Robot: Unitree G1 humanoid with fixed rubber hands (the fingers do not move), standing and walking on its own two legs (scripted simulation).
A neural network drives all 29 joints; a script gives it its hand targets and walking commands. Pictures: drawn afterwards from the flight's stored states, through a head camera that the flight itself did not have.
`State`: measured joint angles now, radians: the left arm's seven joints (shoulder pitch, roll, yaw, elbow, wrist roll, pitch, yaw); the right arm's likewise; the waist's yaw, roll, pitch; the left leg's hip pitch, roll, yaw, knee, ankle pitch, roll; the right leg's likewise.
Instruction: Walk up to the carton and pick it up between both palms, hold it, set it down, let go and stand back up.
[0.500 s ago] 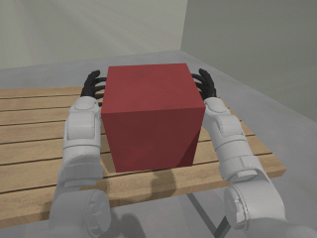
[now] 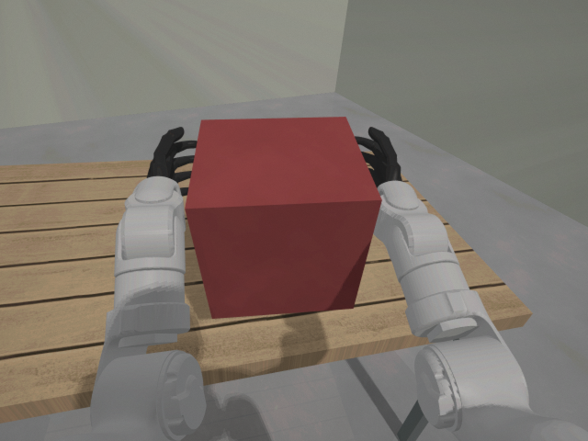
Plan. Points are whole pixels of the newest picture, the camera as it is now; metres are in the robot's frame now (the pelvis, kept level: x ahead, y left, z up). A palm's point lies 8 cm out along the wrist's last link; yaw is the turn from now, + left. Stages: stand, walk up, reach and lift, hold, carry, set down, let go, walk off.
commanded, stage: hold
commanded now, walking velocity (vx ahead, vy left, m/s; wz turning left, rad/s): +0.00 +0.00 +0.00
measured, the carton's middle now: (279, 217) +0.37 -0.02 +0.19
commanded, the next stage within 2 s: set down in 0.48 s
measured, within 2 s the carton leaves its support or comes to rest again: neither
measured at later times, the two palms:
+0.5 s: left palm (164, 186) +0.38 +0.13 +0.23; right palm (384, 185) +0.37 -0.16 +0.24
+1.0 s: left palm (165, 176) +0.44 +0.13 +0.21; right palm (364, 193) +0.41 -0.15 +0.20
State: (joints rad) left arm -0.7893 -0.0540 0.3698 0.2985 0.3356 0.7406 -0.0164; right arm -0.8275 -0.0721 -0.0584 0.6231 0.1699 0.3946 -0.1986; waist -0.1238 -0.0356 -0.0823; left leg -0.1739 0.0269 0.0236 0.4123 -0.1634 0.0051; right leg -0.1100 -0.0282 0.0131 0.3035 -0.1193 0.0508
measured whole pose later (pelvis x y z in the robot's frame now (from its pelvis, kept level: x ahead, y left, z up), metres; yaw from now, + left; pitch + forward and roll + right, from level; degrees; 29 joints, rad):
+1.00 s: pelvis +0.03 +0.00 +0.00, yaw +0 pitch -4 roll -1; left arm -0.82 0.00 0.40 0.43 0.39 0.51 -0.12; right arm -0.79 0.05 -0.21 0.71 0.05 0.11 -0.19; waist -0.12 -0.05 -0.02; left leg -0.14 0.02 0.02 0.40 -0.20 0.01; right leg -0.08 -0.03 0.01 0.29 -0.15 0.06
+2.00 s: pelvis +0.05 +0.01 +0.00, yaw +0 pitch -4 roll -1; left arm -0.84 0.03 0.37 0.69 0.37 0.27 -0.14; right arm -0.67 0.10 -0.27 0.71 -0.05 -0.05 -0.23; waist -0.12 -0.07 0.05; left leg -0.11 0.01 0.03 0.40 -0.23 0.02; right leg -0.03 -0.05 0.01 0.26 -0.16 0.07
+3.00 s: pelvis +0.06 +0.01 +0.00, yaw +0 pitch -3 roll -1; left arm -0.93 0.10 0.40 1.00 0.37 0.14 -0.18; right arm -0.64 0.25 -0.50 0.73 -0.24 -0.09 -0.22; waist -0.12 -0.07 0.06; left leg -0.11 0.01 0.03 0.40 -0.24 0.02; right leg -0.03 -0.05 0.01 0.26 -0.17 0.08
